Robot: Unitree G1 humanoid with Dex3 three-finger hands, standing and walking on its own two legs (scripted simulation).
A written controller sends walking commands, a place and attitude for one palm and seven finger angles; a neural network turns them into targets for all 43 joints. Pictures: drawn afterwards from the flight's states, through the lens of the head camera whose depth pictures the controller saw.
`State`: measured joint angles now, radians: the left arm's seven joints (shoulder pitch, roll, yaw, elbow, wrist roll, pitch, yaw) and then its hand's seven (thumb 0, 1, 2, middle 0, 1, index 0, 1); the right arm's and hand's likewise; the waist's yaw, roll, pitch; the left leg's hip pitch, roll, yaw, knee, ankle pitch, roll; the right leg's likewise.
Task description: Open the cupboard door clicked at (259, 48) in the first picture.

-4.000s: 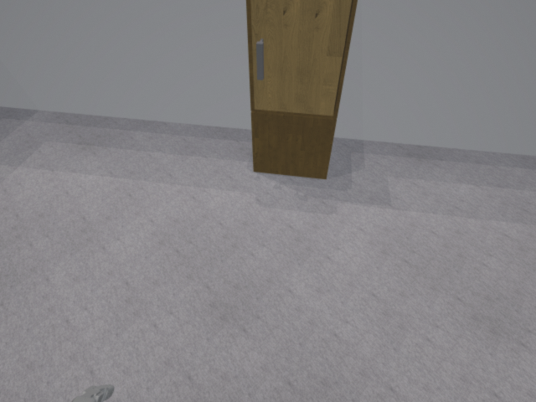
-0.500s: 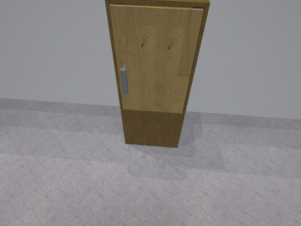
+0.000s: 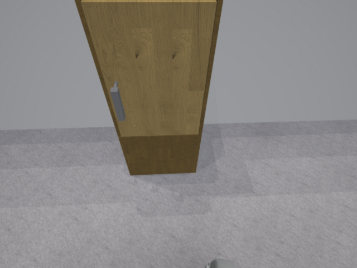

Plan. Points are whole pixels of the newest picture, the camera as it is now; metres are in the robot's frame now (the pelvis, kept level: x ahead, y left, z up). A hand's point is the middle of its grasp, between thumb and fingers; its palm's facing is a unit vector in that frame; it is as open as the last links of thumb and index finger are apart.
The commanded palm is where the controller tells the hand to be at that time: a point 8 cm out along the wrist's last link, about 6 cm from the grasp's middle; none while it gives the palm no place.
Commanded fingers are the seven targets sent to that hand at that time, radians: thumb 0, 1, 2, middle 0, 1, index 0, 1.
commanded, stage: take the last steps up to it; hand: left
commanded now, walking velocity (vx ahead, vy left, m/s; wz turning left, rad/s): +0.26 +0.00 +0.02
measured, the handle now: (119, 101) +0.70 +0.24 -0.10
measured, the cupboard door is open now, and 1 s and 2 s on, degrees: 0 0 0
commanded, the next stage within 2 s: come to a stop and stand still in 0.30 s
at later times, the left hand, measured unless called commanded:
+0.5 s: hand out of the picture +0.12 +0.15 -0.19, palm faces +0.14 -0.98 -0.14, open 7.3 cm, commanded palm none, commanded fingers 0.00 0.90 0.90 -0.20 -0.30 -0.20 -0.30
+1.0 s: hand out of the picture +0.12 +0.12 -0.16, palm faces +0.08 -0.96 -0.27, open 7.4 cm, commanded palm none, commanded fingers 0.00 0.90 0.90 -0.20 -0.30 -0.20 -0.30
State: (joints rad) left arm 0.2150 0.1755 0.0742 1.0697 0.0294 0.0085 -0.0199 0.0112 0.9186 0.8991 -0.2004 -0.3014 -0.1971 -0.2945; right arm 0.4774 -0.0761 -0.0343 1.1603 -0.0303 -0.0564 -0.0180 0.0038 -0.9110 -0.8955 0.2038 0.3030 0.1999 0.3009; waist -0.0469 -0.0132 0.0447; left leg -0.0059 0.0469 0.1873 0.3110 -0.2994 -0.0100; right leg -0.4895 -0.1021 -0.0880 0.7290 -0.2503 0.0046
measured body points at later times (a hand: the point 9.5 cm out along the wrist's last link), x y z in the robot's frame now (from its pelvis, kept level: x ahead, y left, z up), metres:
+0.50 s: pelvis +0.15 -0.01 -0.01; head +0.15 +0.01 +0.44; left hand +0.12 +0.21 -0.18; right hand +0.25 -0.23 -0.15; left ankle +0.22 +0.10 -0.75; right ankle +0.11 -0.13 -0.74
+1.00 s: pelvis +0.11 -0.07 +0.00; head +0.11 -0.10 +0.44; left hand +0.12 +0.17 -0.14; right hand +0.16 -0.31 -0.17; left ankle +0.18 +0.09 -0.71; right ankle +0.12 -0.17 -0.74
